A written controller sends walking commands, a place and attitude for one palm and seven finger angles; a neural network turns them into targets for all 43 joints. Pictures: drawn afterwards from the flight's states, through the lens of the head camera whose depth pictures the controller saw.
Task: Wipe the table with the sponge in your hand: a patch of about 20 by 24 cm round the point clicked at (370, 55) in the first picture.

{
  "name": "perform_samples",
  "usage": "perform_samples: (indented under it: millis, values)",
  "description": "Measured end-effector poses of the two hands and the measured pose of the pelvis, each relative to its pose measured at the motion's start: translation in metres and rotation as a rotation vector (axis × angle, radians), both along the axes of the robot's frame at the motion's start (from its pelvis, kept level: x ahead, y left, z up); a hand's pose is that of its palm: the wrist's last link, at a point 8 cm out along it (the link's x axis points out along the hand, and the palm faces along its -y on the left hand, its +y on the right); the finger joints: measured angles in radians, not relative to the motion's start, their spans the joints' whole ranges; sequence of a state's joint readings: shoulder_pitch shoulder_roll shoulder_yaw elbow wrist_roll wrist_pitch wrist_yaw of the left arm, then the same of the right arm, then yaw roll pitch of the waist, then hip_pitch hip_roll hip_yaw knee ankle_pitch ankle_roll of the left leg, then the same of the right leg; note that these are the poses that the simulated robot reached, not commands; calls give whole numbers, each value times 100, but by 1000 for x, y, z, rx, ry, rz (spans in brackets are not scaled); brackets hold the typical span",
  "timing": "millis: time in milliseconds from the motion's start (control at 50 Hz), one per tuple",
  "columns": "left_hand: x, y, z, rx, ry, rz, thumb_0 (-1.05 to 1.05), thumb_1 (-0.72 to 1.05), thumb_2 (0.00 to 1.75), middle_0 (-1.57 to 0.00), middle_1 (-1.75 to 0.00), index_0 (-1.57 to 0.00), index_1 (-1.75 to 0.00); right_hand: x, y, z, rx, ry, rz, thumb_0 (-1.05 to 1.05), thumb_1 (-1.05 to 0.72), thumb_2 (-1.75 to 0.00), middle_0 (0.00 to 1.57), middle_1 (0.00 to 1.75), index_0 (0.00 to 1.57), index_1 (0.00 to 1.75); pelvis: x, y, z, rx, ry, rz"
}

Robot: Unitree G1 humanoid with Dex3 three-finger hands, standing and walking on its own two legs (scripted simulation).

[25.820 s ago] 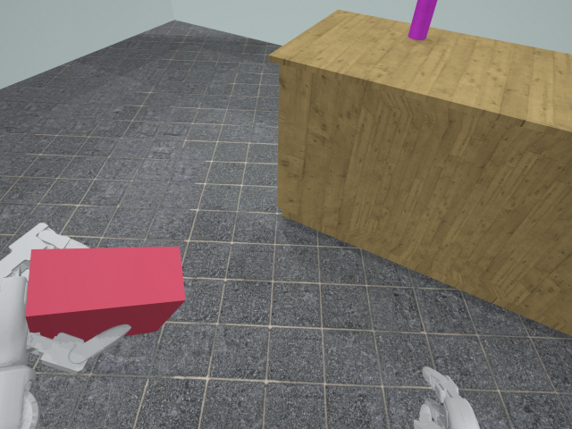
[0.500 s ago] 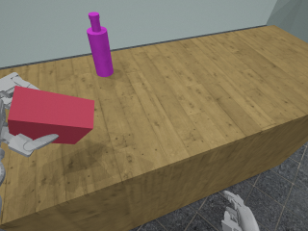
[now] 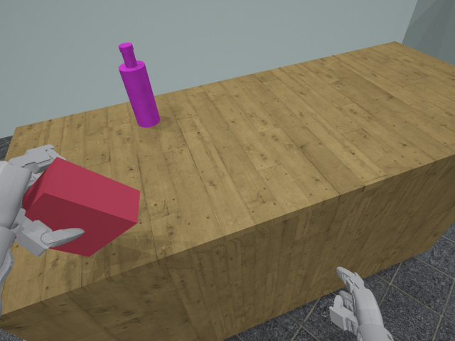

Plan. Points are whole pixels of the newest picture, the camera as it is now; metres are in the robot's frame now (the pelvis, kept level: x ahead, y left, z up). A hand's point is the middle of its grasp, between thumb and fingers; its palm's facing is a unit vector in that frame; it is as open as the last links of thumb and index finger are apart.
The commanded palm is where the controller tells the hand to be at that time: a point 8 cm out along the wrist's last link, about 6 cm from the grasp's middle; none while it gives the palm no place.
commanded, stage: turn the palm down, sponge in hand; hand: left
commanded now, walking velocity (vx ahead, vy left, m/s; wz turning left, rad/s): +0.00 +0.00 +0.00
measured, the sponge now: (89, 217) +0.24 +0.25 +0.14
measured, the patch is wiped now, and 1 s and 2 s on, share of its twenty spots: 0.00 0.00 0.00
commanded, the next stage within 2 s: move the sponge above the wiping area in 1.58 s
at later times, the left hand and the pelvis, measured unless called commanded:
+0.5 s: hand (65, 190) +0.24 +0.26 +0.21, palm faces +0.29 -0.35 -0.89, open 10.1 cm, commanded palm +0.20 +0.28 +0.26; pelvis +0.00 -0.01 -0.01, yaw -3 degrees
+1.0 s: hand (27, 174) +0.24 +0.30 +0.23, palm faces +0.30 -0.15 -0.94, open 10.1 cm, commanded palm +0.19 +0.30 +0.29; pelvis -0.01 +0.02 +0.01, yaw -2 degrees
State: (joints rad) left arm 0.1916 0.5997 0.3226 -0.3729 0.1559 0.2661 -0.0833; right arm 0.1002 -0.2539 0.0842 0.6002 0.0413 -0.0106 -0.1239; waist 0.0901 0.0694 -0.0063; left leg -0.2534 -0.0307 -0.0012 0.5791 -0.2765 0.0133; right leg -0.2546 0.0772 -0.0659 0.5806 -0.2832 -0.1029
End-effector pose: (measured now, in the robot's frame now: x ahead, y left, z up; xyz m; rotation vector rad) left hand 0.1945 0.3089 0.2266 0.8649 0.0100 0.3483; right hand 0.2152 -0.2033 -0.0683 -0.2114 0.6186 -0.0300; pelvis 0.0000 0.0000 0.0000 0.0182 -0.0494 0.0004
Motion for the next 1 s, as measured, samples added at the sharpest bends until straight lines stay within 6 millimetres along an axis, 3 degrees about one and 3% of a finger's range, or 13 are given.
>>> perform_samples:
  millis: [120, 280, 380, 500, 680, 820, 1000]
  values:
    - [4, -26, 11, 91, -22, -74, -1, -50, 104, -72, -133, -74, -132, -8, -25, -3, -7, 1, -40, 1, -90, -90, 20, 30, 20, 30, 2, -13, -2, 1, 3, -15]
    - [6, -15, 18, 185, 26, 61, -1, -50, 104, -72, -133, -74, -132, -16, -53, -18, -27, 56, -91, 1, -90, -90, 20, 30, 20, 30, 1, -18, -8, 9, 12, -23]
    - [10, -24, 15, 233, 53, 39, -1, -50, 104, -72, -133, -74, -132, -14, -55, -18, -29, 36, -115, 1, -90, -90, 20, 30, 20, 30, 0, -15, -10, 12, 10, -31]
    - [13, -35, 23, 296, 17, 9, -1, -51, 104, -72, -132, -74, -132, -6, -39, -10, -4, -10, -110, 1, -90, -90, 20, 30, 20, 30, -1, -7, -8, 12, 0, -44]
    - [17, -14, 36, 347, 78, 139, -1, -51, 104, -72, -132, -74, -132, 12, 1, 4, 48, -47, -37, 1, -90, -90, 20, 30, 20, 30, -5, 6, -2, 10, -14, -39]
    - [15, -15, 36, 395, 118, 128, -1, -51, 104, -72, -133, -74, -132, 28, 28, 18, 57, -80, 23, 1, -90, -90, 20, 30, 20, 30, -8, 16, 3, 5, -28, -35]
    - [15, -4, 51, 443, 85, 194, -1, -51, 104, -73, -132, -74, -132, 42, 53, 31, 65, -93, 79, 1, -90, -90, 20, 30, 20, 30, -11, 25, 7, 2, -34, -27]
